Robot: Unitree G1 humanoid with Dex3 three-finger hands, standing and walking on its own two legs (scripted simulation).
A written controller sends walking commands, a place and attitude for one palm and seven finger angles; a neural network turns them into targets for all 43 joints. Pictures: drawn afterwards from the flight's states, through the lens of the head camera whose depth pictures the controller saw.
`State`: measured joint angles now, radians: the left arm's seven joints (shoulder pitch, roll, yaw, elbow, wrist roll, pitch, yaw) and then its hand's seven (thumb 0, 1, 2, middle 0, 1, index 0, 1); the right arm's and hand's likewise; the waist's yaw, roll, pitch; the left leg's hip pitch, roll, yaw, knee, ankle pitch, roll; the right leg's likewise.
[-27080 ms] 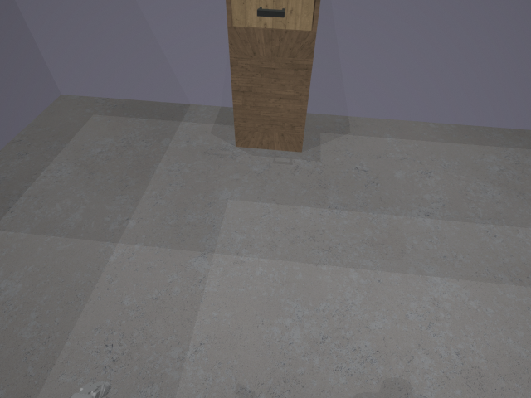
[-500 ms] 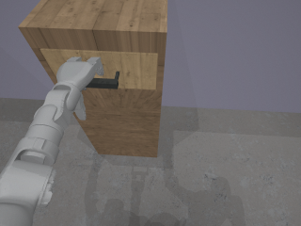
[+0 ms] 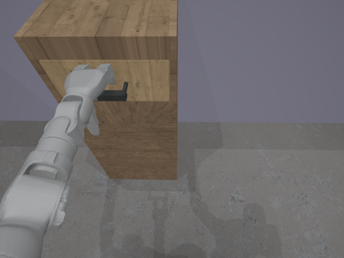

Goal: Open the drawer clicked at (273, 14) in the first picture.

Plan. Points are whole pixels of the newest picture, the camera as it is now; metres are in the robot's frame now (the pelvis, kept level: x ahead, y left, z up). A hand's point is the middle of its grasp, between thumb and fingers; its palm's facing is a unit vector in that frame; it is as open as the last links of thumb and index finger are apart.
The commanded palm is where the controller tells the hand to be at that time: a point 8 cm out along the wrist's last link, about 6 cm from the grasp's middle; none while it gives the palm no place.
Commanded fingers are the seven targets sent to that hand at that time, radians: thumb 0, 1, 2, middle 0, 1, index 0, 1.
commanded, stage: re-aim the fingers above the handle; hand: left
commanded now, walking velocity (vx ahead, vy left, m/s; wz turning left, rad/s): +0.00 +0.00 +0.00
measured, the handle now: (107, 90) +0.58 +0.18 +0.03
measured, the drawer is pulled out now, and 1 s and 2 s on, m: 0.00 0.00 0.00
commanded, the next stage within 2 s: lower the fingers behind the handle in 1.48 s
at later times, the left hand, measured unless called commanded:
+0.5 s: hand (99, 97) +0.49 +0.17 +0.09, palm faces -0.03 -0.04 -1.00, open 13.8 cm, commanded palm +0.47 +0.18 +0.14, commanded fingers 0.00 -0.50 0.30 -0.30 -1.20 -0.30 -1.20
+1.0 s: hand (108, 103) +0.47 +0.15 +0.08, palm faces -0.06 -0.04 -1.00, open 13.8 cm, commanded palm +0.46 +0.16 +0.15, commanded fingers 0.00 -0.50 0.30 -0.30 -1.20 -0.30 -1.20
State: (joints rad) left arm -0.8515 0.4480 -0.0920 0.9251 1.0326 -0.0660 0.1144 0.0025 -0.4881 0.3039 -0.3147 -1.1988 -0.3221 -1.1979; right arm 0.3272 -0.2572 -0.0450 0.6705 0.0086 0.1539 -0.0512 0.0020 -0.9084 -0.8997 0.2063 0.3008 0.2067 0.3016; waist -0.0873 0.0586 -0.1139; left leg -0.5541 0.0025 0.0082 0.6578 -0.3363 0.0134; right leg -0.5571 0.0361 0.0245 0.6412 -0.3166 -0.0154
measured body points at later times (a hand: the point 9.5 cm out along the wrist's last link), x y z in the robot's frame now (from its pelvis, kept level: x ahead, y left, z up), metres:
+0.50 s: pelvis +0.00 +0.01 +0.00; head +0.07 +0.01 +0.44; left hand +0.49 +0.17 +0.14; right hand +0.04 -0.26 -0.13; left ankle -0.02 +0.11 -0.72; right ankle -0.01 -0.11 -0.72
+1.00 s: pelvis +0.01 +0.00 +0.00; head +0.06 -0.01 +0.45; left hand +0.47 +0.15 +0.14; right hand +0.08 -0.27 -0.13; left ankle -0.02 +0.11 -0.72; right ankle -0.01 -0.11 -0.72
